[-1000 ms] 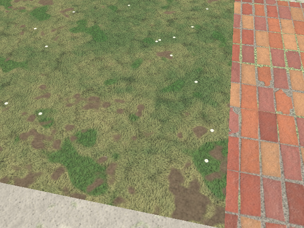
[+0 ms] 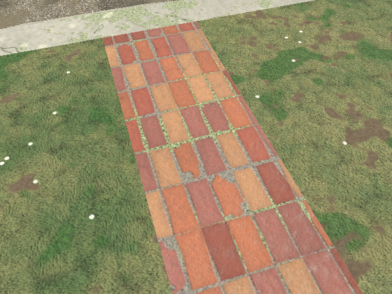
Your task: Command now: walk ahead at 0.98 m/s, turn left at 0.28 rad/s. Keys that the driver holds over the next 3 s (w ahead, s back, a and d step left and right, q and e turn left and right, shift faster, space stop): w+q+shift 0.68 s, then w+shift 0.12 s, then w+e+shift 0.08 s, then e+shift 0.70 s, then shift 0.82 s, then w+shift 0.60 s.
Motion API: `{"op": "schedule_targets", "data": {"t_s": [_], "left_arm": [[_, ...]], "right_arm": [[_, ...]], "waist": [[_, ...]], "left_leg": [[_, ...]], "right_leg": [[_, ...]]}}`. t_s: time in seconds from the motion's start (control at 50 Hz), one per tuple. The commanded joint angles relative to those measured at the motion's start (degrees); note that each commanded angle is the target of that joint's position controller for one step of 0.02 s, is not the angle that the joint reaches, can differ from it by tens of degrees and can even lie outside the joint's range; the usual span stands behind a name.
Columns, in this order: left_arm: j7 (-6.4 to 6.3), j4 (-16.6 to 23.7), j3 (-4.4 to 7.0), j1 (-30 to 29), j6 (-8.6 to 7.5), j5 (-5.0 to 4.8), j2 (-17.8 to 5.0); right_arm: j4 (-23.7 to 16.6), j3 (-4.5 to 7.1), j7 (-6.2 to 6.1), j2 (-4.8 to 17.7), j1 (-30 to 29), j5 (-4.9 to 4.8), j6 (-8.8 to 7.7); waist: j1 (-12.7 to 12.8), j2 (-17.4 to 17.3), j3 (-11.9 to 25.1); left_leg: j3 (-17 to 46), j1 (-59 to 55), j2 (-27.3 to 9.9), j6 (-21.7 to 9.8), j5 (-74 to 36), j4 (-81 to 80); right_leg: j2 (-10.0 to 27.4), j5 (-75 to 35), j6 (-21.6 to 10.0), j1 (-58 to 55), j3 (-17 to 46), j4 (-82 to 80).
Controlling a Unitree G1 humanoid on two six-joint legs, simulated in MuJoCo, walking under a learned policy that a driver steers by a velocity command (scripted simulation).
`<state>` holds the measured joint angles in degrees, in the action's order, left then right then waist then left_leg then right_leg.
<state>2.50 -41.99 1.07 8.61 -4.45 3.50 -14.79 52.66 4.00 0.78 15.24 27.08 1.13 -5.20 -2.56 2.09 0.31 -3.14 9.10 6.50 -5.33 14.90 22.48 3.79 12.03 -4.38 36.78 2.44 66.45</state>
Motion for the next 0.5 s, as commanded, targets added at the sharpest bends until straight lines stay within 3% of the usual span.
{"op": "schedule_targets", "data": {"t_s": [0.02, 0.06, 0.08, 0.14, 0.18, 0.2, 0.22, 0.24, 0.26, 0.28, 0.3, 0.32, 0.34, 0.4, 0.46, 0.5], "left_arm": [[0.80, 7.23, -0.98, -6.51, -0.67, 0.03, -1.90], [1.72, 8.02, -1.87, -10.97, -1.15, -1.08, -0.84], [1.81, 8.11, -1.90, -12.42, -1.17, -1.48, -0.97], [0.58, 8.60, -1.30, -15.17, -1.16, -1.50, -3.06], [-0.77, 6.65, 0.23, -7.73, -1.67, -1.28, -6.46], [-1.71, 4.13, 1.28, 1.79, -2.01, -1.17, -8.52], [-3.14, 2.44, 2.80, 12.58, -2.21, -0.15, -12.57], [-3.65, 1.87, 4.18, 18.08, -1.98, 2.48, -16.87], [-3.10, 1.85, 4.47, 16.89, -1.33, 0.81, -15.65], [-2.92, 1.64, 3.61, 11.61, -1.28, 0.26, -10.72], [-2.65, 1.14, 2.89, 8.95, -1.45, 0.02, -7.20], [-2.62, 0.11, 2.53, 8.38, -1.50, 0.06, -5.65], [-2.73, -1.11, 2.25, 8.94, -1.87, -0.40, -4.88], [-1.91, -4.37, 1.74, 10.19, -3.22, -2.36, -2.07], [-1.88, -5.25, 1.91, 8.40, -4.21, -2.27, -3.37], [-2.15, -5.80, 2.17, 7.93, -4.39, -2.23, -4.72]], "right_arm": [[-4.56, 0.25, 0.06, 4.42, -3.80, -0.84, -2.09], [-4.96, 0.87, 0.12, 6.27, -3.27, -1.43, -2.44], [-4.69, 1.19, 0.19, 7.69, -1.67, -1.78, -2.58], [-3.55, 1.23, 0.09, 8.69, 1.92, -1.76, -1.90], [-2.77, 1.62, -0.30, 11.09, 3.28, -1.10, -1.21], [-3.00, 1.97, -0.28, 12.29, 1.86, -1.00, -0.89], [-4.42, 1.64, -0.05, 10.25, -0.17, -1.08, -1.02], [-7.09, -0.68, -0.25, -0.37, 4.70, -3.47, -1.27], [-8.75, -0.41, -0.61, 3.39, 1.82, -3.68, -0.80], [-9.01, 0.20, -0.67, 5.28, -4.63, -2.62, -0.15], [-9.24, 0.07, -0.09, 4.79, -7.63, -1.75, 0.23], [-9.26, 0.12, 0.65, 3.87, -9.40, -1.01, 0.89], [-9.94, 0.04, 1.28, 2.64, -8.44, -0.17, 1.92], [-13.04, -0.68, 2.48, 0.04, -13.95, 0.63, 4.47], [-17.04, -1.55, 3.68, 0.19, -19.56, 0.75, 4.76], [-18.37, -1.77, 4.34, 1.96, -23.87, 0.58, 4.74]], "waist": [[3.55, -2.42, -9.08], [2.40, -2.47, -8.49], [1.51, -2.86, -7.72], [-0.32, -3.64, -5.69], [3.03, -5.57, 1.73], [7.96, -5.63, 7.08], [12.84, -4.22, 13.43], [10.24, 10.71, 24.39], [10.23, 12.65, 26.34], [9.24, 7.06, 14.72], [8.29, 2.58, 8.25], [7.00, 1.17, 4.50], [4.76, 4.42, 3.13], [2.49, 3.33, -1.59], [0.21, 4.03, -5.04], [0.05, 1.16, -7.67]], "left_leg": [[19.31, 10.33, -14.35, -9.69, 2.12, -19.97], [14.50, 15.81, -11.38, -7.47, -8.11, -21.17], [14.79, 14.90, -12.09, -7.37, -13.14, -21.95], [15.51, 0.45, -13.52, -6.23, -28.57, -15.52], [15.03, -6.19, -13.49, -4.33, -45.96, -0.20], [14.14, -2.08, -11.66, -3.29, -44.53, 12.68], [13.27, 9.11, -8.80, -2.68, -31.05, 28.90], [8.17, 27.92, -3.49, -1.34, 9.45, 50.69], [8.39, 33.59, -4.62, -2.54, 9.94, 58.54], [7.85, 37.41, -8.04, -2.77, 3.62, 58.45], [7.46, 36.97, -9.93, -2.35, 0.54, 55.70], [7.45, 35.11, -11.22, -1.93, -0.09, 53.95], [7.41, 33.81, -12.08, -1.22, 0.22, 53.16], [6.10, 37.23, -14.25, -0.46, -1.56, 51.77], [3.96, 36.36, -14.60, -0.59, -11.48, 44.10], [-0.08, 32.48, -13.03, -1.63, -16.52, 33.53]], "right_leg": [[3.76, -8.67, 3.11, 3.66, 0.06, -13.59], [0.72, -17.07, 3.87, -9.66, -3.05, -25.72], [-0.65, -19.31, 3.96, -13.49, -4.36, -27.52], [-2.56, -17.01, 3.29, -13.14, -4.46, -34.09], [-5.99, -7.12, 2.07, -22.63, -4.48, -36.82], [-5.25, -5.60, 1.39, -34.78, -4.05, -37.21], [3.81, 3.88, 0.30, -49.34, 3.57, -35.63], [23.79, 22.44, -4.25, -66.95, 30.65, -39.44], [24.67, 30.02, -5.80, -63.06, 44.57, -48.59], [20.78, 28.13, -4.19, -54.46, 34.28, -49.61], [18.65, 17.62, -3.42, -46.70, 25.32, -49.69], [15.86, 9.02, -2.01, -40.88, 18.17, -51.15], [15.40, 4.99, -1.92, -37.19, 13.84, -51.77], [14.02, -4.57, -0.26, -33.14, 2.98, -55.08], [11.62, -14.49, 0.88, -28.60, -8.32, -58.00], [8.99, -18.32, 1.82, -27.72, -14.72, -60.54]]}}
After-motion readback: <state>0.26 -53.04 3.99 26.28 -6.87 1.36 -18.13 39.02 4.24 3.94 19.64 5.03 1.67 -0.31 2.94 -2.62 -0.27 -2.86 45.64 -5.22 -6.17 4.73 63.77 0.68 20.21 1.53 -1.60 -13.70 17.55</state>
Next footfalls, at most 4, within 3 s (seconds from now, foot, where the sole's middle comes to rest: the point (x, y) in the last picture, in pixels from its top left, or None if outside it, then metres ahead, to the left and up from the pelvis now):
0.22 right None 0.42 -0.14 -0.77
0.66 left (146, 233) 0.74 0.19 -0.77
1.10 right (109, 151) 1.16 0.37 -0.77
1.74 left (71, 148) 1.18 0.55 -0.77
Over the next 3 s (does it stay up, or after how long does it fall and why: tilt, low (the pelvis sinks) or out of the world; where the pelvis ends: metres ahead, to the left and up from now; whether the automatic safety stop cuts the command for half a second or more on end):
stays up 1.35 0.52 0.00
